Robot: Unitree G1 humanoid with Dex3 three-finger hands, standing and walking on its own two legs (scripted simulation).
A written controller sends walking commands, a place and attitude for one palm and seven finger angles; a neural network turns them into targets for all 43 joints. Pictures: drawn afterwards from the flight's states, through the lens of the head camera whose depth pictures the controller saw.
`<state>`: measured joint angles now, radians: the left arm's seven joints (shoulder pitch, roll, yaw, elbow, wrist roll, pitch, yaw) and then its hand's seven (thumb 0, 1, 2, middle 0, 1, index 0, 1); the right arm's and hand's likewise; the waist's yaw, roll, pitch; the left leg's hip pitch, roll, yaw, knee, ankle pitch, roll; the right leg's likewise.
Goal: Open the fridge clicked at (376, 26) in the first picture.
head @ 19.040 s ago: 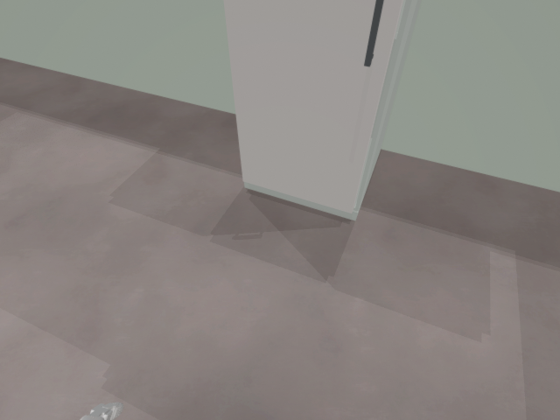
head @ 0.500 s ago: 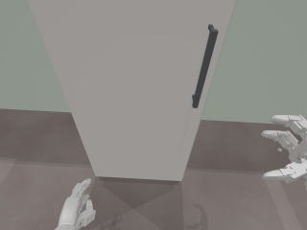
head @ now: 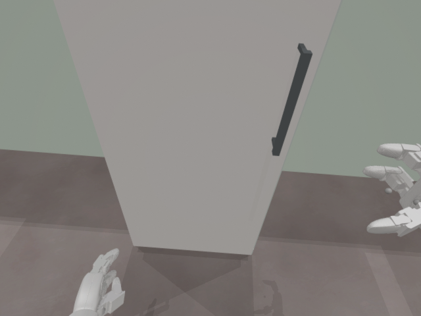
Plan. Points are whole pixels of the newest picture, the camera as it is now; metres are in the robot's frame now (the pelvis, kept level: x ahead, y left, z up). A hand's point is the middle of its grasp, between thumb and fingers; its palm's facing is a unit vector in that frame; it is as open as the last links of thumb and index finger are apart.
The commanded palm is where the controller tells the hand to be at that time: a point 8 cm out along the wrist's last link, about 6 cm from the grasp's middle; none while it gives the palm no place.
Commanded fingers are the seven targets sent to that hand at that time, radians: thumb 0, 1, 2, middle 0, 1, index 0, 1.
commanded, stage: raise the hand to about handle height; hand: right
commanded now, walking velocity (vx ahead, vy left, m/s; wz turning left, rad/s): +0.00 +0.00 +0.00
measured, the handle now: (287, 105) +0.54 -0.17 +0.16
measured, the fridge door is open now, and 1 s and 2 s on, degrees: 0 0 0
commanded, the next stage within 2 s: move the hooked fingers beside the handle in 0.20 s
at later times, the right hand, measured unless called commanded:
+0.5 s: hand (389, 180) +0.29 -0.28 +0.18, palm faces +0.14 +0.99 -0.02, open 14.0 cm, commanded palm +0.27 -0.32 +0.19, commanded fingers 0.00 0.50 -0.30 0.30 1.20 0.30 1.20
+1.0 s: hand (357, 153) +0.36 -0.26 +0.18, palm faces +0.10 +0.99 -0.02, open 14.0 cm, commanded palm +0.34 -0.30 +0.18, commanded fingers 0.00 0.50 -0.30 0.30 1.20 0.30 1.20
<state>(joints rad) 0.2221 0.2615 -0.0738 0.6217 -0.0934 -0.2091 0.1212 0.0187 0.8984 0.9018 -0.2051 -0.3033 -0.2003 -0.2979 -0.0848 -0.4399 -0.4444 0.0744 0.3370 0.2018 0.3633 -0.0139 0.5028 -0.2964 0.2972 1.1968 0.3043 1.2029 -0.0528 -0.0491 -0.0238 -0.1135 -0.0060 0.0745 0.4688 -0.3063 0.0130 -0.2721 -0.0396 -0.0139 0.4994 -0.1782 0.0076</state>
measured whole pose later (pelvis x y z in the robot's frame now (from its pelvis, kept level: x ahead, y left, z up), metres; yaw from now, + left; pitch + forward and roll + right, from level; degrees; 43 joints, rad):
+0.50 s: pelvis +0.00 +0.00 +0.00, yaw -1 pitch -3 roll +1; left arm 0.21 0.25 -0.09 0.62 -0.10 -0.17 0.13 0.02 0.90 0.90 -0.21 -0.30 -0.20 -0.30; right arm -0.20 -0.45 -0.42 0.17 0.32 0.23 0.34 -0.01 0.51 -0.30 0.30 1.20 0.30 1.20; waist -0.06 -0.05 -0.02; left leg -0.10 0.00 0.09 0.45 -0.30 0.01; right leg -0.27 -0.03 0.00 0.49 -0.18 0.00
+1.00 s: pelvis +0.00 -0.01 +0.00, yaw +1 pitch -1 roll +1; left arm 0.27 0.27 -0.06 0.65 -0.09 -0.14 0.13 0.02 0.90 0.90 -0.21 -0.30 -0.20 -0.30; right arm -0.38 -0.44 -0.38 0.36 0.25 0.15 0.28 -0.01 0.50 -0.30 0.29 1.20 0.30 1.20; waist -0.01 -0.04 -0.02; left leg -0.15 0.00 0.06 0.46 -0.30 0.01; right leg -0.30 -0.04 -0.03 0.49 -0.18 0.00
